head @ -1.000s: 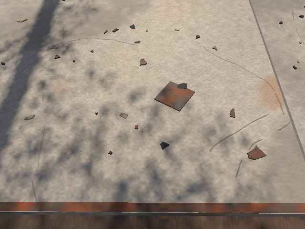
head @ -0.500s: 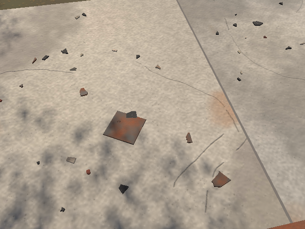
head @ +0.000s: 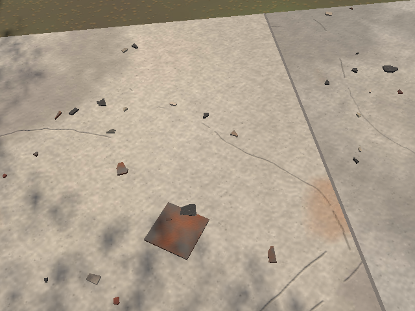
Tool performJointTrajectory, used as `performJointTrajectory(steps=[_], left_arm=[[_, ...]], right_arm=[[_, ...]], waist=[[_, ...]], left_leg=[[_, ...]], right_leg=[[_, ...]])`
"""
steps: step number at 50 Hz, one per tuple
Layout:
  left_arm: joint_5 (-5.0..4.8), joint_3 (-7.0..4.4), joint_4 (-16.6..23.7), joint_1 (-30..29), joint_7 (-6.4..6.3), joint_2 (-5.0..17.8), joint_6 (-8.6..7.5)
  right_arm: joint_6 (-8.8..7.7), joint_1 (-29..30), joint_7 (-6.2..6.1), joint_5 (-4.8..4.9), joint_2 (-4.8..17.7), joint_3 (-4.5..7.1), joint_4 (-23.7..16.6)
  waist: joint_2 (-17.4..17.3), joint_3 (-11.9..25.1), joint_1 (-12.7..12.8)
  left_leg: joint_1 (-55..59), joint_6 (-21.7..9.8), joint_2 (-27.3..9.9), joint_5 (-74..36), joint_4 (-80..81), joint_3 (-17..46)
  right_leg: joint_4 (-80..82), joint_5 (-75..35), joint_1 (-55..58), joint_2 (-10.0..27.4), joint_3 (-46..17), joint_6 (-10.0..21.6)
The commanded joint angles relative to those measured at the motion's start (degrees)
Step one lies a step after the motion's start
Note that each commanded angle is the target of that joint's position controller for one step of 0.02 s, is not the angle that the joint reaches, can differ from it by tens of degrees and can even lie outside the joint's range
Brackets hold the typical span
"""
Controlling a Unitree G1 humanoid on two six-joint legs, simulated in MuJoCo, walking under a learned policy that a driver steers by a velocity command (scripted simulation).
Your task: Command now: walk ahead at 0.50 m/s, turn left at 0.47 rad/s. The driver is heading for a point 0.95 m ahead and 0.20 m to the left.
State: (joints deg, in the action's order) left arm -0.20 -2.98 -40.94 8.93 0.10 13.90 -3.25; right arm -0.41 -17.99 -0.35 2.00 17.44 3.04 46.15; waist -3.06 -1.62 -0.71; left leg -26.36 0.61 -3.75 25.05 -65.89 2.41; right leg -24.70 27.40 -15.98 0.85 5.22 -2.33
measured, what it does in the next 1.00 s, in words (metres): climbs, turning left: left foot, then right foot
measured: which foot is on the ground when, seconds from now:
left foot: up 0.00-0.22, down 0.24-0.72, up 0.74-1.00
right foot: down 0.00-0.22, up 0.24-0.70, down 0.72-1.00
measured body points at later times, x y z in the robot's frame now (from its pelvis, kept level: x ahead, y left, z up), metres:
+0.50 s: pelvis +0.15 +0.05 +0.03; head +0.20 +0.08 +0.47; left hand +0.31 +0.35 -0.07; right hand +0.31 -0.21 -0.07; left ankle +0.14 +0.12 -0.72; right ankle +0.26 -0.10 -0.65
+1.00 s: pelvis +0.24 +0.02 +0.02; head +0.28 +0.03 +0.47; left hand +0.23 +0.32 -0.09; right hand +0.50 -0.14 -0.09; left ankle +0.15 +0.14 -0.70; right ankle +0.33 -0.06 -0.72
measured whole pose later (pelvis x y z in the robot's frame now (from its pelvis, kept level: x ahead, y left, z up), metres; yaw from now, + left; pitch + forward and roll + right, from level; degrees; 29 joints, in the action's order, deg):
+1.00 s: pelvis +0.24 +0.02 +0.02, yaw +29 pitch +0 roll +0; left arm 0.2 -2.0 -44.5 6.7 0.0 14.3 -0.3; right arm 3.4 -9.1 -1.6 0.5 17.2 2.7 37.8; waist -1.2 -5.1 1.4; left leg -17.4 4.8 -0.1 24.9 -40.9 4.9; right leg -26.6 10.3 -16.3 -0.5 -0.4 1.3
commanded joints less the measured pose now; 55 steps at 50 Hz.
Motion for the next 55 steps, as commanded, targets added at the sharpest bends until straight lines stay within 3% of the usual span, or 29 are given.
performJointTrajectory(steps=[1, 7, 10, 11, 12, 13, 14, 15, 16, 17, 18, 20, 22, 25, 29, 33, 35, 36, 37, 38, 39, 41, 46, 49, 51, 52, 53, 54, 55], left_arm=[[0.46, -2.05, 1.8, -3.1, -0.12, 6.5, -1.48], [0.38, -3.86, 1.0, -8.2, -0.28, 11.9, -1.38], [-1.82, -4.68, 0.5, -10.0, 0.26, 14.0, -0.55], [-2.24, -4.45, 0.2, -10.5, 0.28, 12.8, -0.06], [-0.92, -2.79, -0.1, -8.9, 0.41, 7.6, 0.53], [0.93, -1.23, 1.1, -4.8, 0.42, 2.4, 0.62], [-0.60, -1.74, 3.6, -0.2, 0.17, 6.0, -0.04], [-2.13, -2.50, 3.8, -2.5, 0.02, 10.0, -0.33], [-1.51, -3.01, 3.9, -4.1, -0.40, 11.3, -0.30], [-0.17, -2.68, 3.7, -5.9, -1.41, 9.8, 0.34], [0.54, -2.77, 4.0, -6.8, -1.84, 9.9, 0.79], [0.65, -2.39, 4.0, -7.9, -1.77, 8.5, 1.37], [0.63, -1.62, 4.2, -9.2, -1.61, 6.4, 1.41], [0.08, -0.99, 4.2, -11.2, -1.16, 5.0, 1.78], [-0.22, -1.27, 4.3, -12.5, -0.62, 6.1, 2.10], [-0.44, -2.05, 3.7, -10.4, 0.12, 7.6, 1.14], [0.19, -2.52, 2.5, -6.7, 0.57, 8.1, 0.27], [1.33, -2.99, 2.9, -5.5, 0.38, 10.6, -0.06], [2.19, -3.32, 3.7, -6.2, 0.07, 14.0, 0.26], [2.62, -2.84, 2.4, -4.3, 0.35, 12.2, 0.33], [1.51, -2.35, 3.0, -4.9, 0.56, 10.3, 0.08], [0.40, -1.53, 2.8, -6.4, 0.57, 8.3, 0.36], [0.61, -1.05, 1.1, -6.8, -0.26, 8.5, 1.92], [0.32, -1.34, 0.2, -4.4, -0.37, 10.5, 2.40], [-0.35, -0.88, -0.3, -5.0, -0.39, 10.1, 2.68], [-0.46, -0.12, -1.3, -3.1, -0.17, 8.4, 2.40], [0.26, 0.54, -1.8, -1.7, 0.37, 7.1, 1.70], [0.68, 0.72, -2.1, 0.4, 0.80, 5.9, 1.14], [0.74, 0.71, -2.1, -2.8, 0.80, 7.0, 1.20]], right_arm=[[1.78, -2.7, -0.19, -0.21, 2.9, 1.58, -4.5], [3.83, 0.7, 1.32, -1.26, 3.6, 1.96, -7.4], [4.99, -3.1, 1.57, -1.07, 5.9, 3.42, -7.6], [5.18, -10.3, 1.38, -1.10, 7.5, 4.67, -5.5], [5.36, -13.8, 0.83, -0.90, 10.0, 5.84, -3.0], [3.73, -4.5, 0.49, -0.92, 14.0, 4.99, -6.7], [0.92, 0.5, 1.78, -2.87, 16.8, 4.44, -11.5], [-0.86, 3.2, 2.54, -2.84, 12.8, 3.54, -12.6], [-1.77, 3.8, 2.50, -1.70, 11.2, 3.35, -12.0], [-1.63, 4.9, 1.85, -1.46, 11.2, 3.40, -11.5], [-1.52, 5.2, 0.90, -1.60, 10.8, 3.19, -11.7], [-1.78, 3.8, -0.83, -2.29, 9.5, 2.80, -12.1], [-1.45, 1.1, -1.92, -1.77, 9.6, 3.04, -11.7], [0.28, 0.6, -2.90, -0.84, 9.8, 3.36, -12.0], [1.87, 2.2, -2.66, -1.14, 9.8, 3.64, -13.0], [2.56, 5.3, -2.10, -0.90, 9.2, 3.53, -14.2], [2.42, 7.7, -2.09, -0.48, 7.8, 2.95, -14.7], [2.08, 5.9, -2.09, -1.55, 5.2, 2.16, -14.9], [1.84, 1.1, -2.06, -3.28, 2.8, 1.24, -14.9], [1.73, -1.0, -2.08, -2.77, 6.0, 2.09, -14.9], [1.98, -0.6, -2.21, -2.03, 10.4, 3.39, -13.2], [3.11, 3.2, -2.36, -1.50, 10.3, 3.73, -12.1], [3.20, 7.1, -1.54, -1.56, 3.3, 0.87, -12.5], [3.09, 7.5, -1.32, -1.40, 4.3, 0.91, -11.5], [2.98, 5.1, -1.08, -1.62, 4.0, 0.87, -9.6], [2.88, 5.5, -1.03, -2.28, 3.7, 0.60, -9.3], [2.81, 5.6, -1.35, -3.15, 6.1, 0.80, -9.8], [2.89, 7.1, -1.44, -3.51, 9.1, 1.46, -9.3], [2.46, 8.0, -1.02, -3.62, 6.2, 1.01, -9.3]], waist=[[11.5, 1.9, -2.7], [9.3, 2.0, -6.2], [8.8, 4.2, -9.4], [5.8, 7.4, -12.6], [-5.6, 2.8, -12.6], [-18.8, -3.6, -2.9], [-18.2, 4.2, 1.3], [-8.2, 1.3, 1.2], [-2.6, -0.4, 1.3], [-0.4, 0.5, 1.6], [-0.5, 1.5, 1.5], [-1.0, 5.0, 1.2], [1.3, 8.1, 0.4], [-0.1, 9.0, -0.3], [-3.9, 6.5, -1.1], [-6.0, 6.2, -0.6], [-5.6, 6.6, 1.5], [-0.7, 9.2, 0.7], [13.0, 9.3, -2.8], [19.2, 9.7, -2.9], [13.0, 8.2, -1.7], [8.5, 6.5, -0.9], [12.9, 6.6, 0.4], [13.6, 7.8, 1.9], [12.6, 6.9, 0.0], [11.1, 6.3, 0.1], [6.9, 7.2, 0.8], [-2.5, 6.2, 3.8], [-3.7, 5.1, 2.0]], left_leg=[[-6.6, 0.9, -3.0, -5.1, -5.1, -0.8], [4.9, -0.3, -2.6, -6.1, 11.5, -6.4], [12.6, -3.0, 0.1, -4.7, 19.2, -10.4], [22.1, -4.9, 2.3, -8.5, 26.0, -10.7], [26.1, -7.9, 2.1, -12.8, 32.5, -5.4], [19.9, -14.3, -6.2, -30.8, 37.0, 16.8], [17.4, -24.4, -17.5, -26.3, 53.0, 39.8], [14.3, -22.8, -17.9, -19.7, 54.0, 36.1], [12.8, -18.9, -14.2, -16.0, 52.2, 28.9], [13.4, -16.6, -12.1, -17.3, 50.4, 25.3], [13.7, -15.4, -10.2, -23.2, 49.4, 21.4], [17.3, -14.9, -8.3, -43.3, 47.3, 15.7], [23.0, -14.9, -7.7, -52.5, 45.3, 13.4], [25.4, -14.0, -6.5, -48.1, 44.3, 12.7], [20.6, -13.5, -5.8, -41.0, 43.4, 14.9], [20.8, -12.0, -5.2, -37.9, 39.4, 19.4], [18.9, -8.7, -2.4, -32.6, 35.4, 19.3], [15.5, -6.0, 1.2, -23.6, 29.7, 16.9], [5.3, -2.3, 9.2, 7.0, 18.8, 10.4], [-0.9, 1.0, 10.0, 17.9, 8.4, 8.7], [-2.6, 2.6, 8.1, 14.8, 0.4, 9.3], [-3.7, 4.1, 7.0, 8.9, -2.2, 9.2], [5.8, 5.0, 4.6, 3.7, 18.2, 1.9], [10.6, 4.1, 4.1, -1.8, 28.7, 0.2], [16.5, 2.3, 4.6, -11.3, 41.0, -1.4], [21.6, 0.8, 3.7, -16.2, 46.6, 0.4], [27.7, -1.3, -1.3, -23.8, 45.7, 5.4], [22.7, -4.5, -4.2, -19.8, 43.4, 7.0], [16.7, -5.6, -3.5, -10.1, 44.7, 6.2]], right_leg=[[14.9, -14.9, 5.5, 14.9, -9.3, 8.8], [12.8, -22.8, 2.9, 14.2, 2.0, 9.1], [0.3, -36.4, 5.3, 15.2, 4.4, 8.4], [-12.5, -37.8, 2.9, 13.3, 5.7, 7.0], [-33.5, -5.5, -7.7, 7.5, 4.9, 3.8], [-55.0, 12.3, -22.1, -0.8, 2.3, 0.9], [-59.5, 10.6, -24.5, -3.3, -7.2, 0.6], [-57.7, 6.2, -24.4, -0.7, -8.6, 1.3], [-52.8, 0.7, -24.1, 1.5, -8.9, 1.8], [-49.8, -0.9, -23.2, 3.0, -8.8, 1.3], [-45.8, -3.7, -21.5, 3.4, -9.4, 0.9], [-40.8, -7.9, -18.8, 2.1, -9.0, 0.1], [-34.8, -10.1, -19.6, 0.8, -8.9, -1.0], [-25.6, -13.0, -18.8, -0.6, -9.1, -2.8], [-18.5, -14.1, -14.1, -1.9, -9.1, -3.4], [-9.3, -13.1, -8.7, -2.8, -9.1, -1.8], [3.0, -25.7, -0.1, -2.0, -7.9, 0.5], [3.6, -36.6, 7.2, 5.4, -14.3, 3.3], [1.5, -58.9, 14.3, 16.2, -25.9, 10.3], [4.3, -56.8, 13.2, 23.1, -38.0, 19.6], [4.4, -50.4, 12.6, 21.3, -35.4, 20.4], [3.6, -41.5, 10.9, 15.2, -25.4, 16.3], [4.9, -36.5, 8.5, 9.6, -16.3, 14.4], [4.1, -35.2, 9.4, 11.0, -17.8, 15.1], [3.0, -30.7, 6.5, 10.1, -17.0, 13.5], [3.3, -26.8, 2.8, 8.8, -16.8, 11.0], [2.2, -22.0, -2.2, 7.2, -15.5, 7.5], [1.7, -12.8, -2.1, 2.0, -10.0, 4.2], [0.0, -12.1, 1.9, 0.8, -8.4, 2.2]])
